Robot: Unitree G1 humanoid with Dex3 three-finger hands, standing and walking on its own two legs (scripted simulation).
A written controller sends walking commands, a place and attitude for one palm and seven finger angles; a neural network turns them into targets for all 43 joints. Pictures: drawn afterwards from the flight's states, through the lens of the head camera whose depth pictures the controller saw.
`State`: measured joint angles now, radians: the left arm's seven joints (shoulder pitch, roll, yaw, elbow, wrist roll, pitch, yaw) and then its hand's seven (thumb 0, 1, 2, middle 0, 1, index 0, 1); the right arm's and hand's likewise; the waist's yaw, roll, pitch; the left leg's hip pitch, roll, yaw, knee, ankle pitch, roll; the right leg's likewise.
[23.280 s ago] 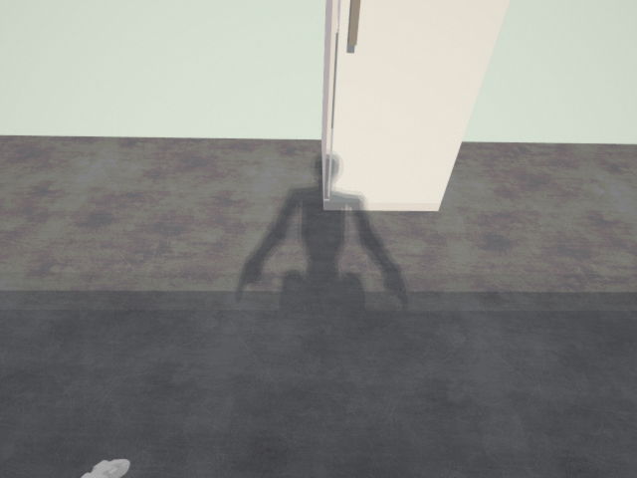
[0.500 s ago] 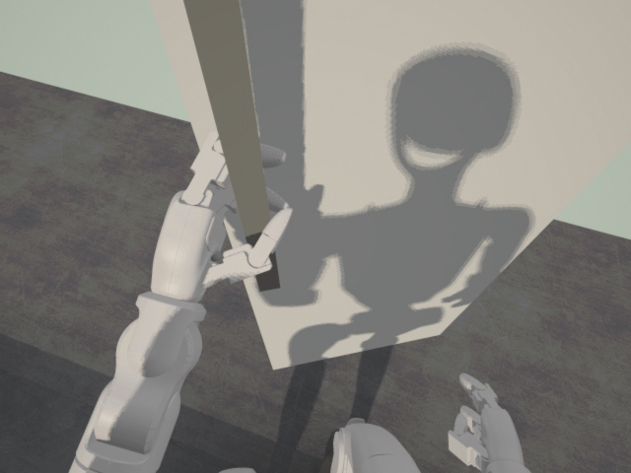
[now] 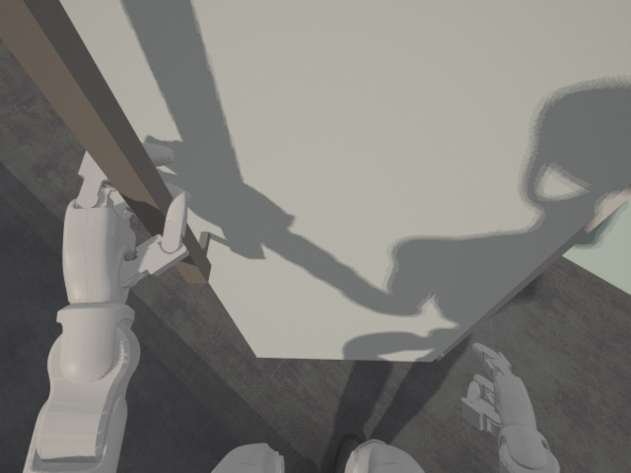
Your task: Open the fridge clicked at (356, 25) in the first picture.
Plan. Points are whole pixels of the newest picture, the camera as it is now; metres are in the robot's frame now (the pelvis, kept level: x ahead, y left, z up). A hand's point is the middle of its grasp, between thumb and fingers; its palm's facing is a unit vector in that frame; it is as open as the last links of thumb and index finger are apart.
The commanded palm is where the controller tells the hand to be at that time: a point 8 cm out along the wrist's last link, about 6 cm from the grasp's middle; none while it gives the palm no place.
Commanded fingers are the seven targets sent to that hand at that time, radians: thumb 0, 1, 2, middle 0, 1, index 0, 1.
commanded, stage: walk backward, drawing the door open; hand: left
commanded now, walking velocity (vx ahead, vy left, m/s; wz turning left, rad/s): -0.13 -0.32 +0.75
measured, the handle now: (138, 149) +0.36 +0.15 +0.22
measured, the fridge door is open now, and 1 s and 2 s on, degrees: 38 72 73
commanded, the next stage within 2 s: stop walking and hold the door back in 1.00 s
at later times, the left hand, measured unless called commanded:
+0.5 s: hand (195, 374) +0.20 +0.09 +0.16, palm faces +0.56 -0.79 -0.26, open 6.8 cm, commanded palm +0.13 +0.12 +0.17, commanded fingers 0.00 0.90 0.90 -0.45 -1.40 -0.45 -1.40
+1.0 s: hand out of the picture +0.08 +0.02 +0.16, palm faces +0.76 -0.62 -0.21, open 6.5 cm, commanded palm +0.02 +0.03 +0.16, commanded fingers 0.00 0.90 0.90 -0.45 -1.40 -0.45 -1.40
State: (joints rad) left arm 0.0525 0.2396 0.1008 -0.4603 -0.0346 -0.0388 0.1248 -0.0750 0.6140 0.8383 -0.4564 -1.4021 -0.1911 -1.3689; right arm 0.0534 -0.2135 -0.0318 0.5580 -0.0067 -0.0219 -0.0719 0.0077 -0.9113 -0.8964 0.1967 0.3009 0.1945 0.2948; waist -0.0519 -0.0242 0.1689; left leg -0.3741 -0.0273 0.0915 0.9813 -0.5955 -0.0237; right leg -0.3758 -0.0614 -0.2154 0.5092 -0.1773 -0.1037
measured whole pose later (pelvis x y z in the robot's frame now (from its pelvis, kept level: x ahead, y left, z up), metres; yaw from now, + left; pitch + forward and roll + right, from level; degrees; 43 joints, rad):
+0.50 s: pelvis -0.03 -0.18 -0.01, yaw +19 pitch +0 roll -2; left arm 0.08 0.27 0.24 -0.41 -0.08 -0.06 0.13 -0.08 0.61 0.82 -0.46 -1.40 -0.22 -1.35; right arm 0.11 -0.18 -0.02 0.65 0.01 -0.06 -0.04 0.01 -0.90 -0.90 0.20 0.30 0.20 0.30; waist -0.01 0.09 0.18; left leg -0.43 0.11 -0.16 0.90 -0.53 -0.06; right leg -0.29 -0.04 -0.10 0.57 -0.28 0.01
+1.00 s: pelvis -0.03 -0.32 +0.01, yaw +38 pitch +0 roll -4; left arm 0.10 0.32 0.18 -0.44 -0.06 -0.07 0.10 -0.04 0.61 0.80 -0.46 -1.40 -0.29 -1.39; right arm 0.15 -0.11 0.02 0.62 0.00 -0.11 -0.04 0.01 -0.90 -0.90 0.20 0.30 0.20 0.30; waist 0.02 0.02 0.15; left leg -0.27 0.12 -0.09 0.48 -0.21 -0.06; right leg -0.45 -0.02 -0.01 0.84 -0.39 0.08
